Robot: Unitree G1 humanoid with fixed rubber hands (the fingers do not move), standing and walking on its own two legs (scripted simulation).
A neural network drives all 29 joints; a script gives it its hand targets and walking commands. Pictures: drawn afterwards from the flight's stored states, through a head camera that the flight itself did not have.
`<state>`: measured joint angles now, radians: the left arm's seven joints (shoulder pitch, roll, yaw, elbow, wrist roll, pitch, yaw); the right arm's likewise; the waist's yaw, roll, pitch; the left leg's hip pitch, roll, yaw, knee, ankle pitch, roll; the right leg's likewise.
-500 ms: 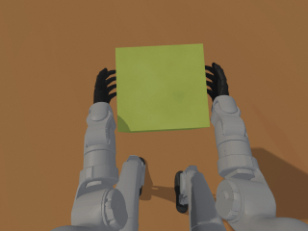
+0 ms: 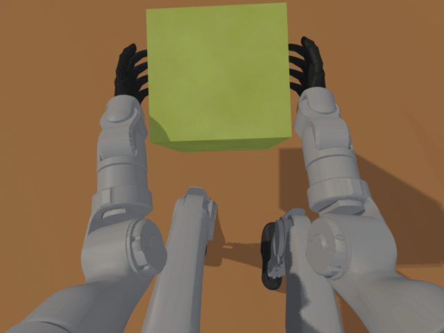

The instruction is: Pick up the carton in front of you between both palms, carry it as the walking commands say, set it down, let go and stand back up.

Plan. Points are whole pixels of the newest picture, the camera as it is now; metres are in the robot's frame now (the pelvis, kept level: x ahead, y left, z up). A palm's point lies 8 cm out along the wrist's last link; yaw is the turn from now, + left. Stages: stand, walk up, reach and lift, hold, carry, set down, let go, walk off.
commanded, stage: set down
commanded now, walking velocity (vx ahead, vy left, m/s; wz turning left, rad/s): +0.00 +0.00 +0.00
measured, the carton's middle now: (220, 95) +0.48 +0.11 -0.17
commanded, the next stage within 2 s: none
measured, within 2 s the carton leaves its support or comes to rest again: rests again in 1.12 s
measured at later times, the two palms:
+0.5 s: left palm (139, 105) +0.45 +0.30 -0.25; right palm (272, 93) +0.53 +0.01 -0.25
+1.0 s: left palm (148, 109) +0.46 +0.29 -0.31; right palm (271, 98) +0.54 +0.00 -0.31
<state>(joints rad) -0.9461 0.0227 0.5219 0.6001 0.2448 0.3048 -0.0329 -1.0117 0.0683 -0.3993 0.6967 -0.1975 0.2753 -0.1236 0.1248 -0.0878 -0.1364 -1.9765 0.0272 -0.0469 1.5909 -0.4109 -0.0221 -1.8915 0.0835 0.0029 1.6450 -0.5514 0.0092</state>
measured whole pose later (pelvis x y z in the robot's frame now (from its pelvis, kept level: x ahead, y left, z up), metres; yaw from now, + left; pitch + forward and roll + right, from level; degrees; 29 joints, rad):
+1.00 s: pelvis -0.02 +0.01 -0.14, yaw -1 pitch +40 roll -1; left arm -1.34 0.26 0.43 0.86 0.08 0.26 -0.02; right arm -1.48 -0.18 -0.16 1.03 0.03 0.23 -0.19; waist 0.19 -0.10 0.30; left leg -2.31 0.04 -0.04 2.08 -0.47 -0.01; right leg -2.22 0.15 0.02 2.15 -0.63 0.05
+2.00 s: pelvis -0.03 +0.01 -0.15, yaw -1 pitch +35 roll +0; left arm -1.44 0.46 0.39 1.21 -0.11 0.01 -0.01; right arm -1.56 -0.33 0.05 1.08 0.17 0.13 -0.14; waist 0.17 -0.03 0.49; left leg -2.25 0.05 -0.02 2.12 -0.47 0.00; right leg -2.17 0.16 0.04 2.20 -0.64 0.07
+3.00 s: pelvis +0.01 +0.01 +0.05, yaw +2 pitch +46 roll -3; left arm -1.08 0.33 0.41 0.81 -0.04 0.20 -0.06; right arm -1.21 -0.21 -0.19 0.83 -0.02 0.27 -0.13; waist 0.15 -0.06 -0.04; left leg -1.82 -0.01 -0.04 1.38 -0.35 0.00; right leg -1.72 0.07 0.03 1.43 -0.50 0.04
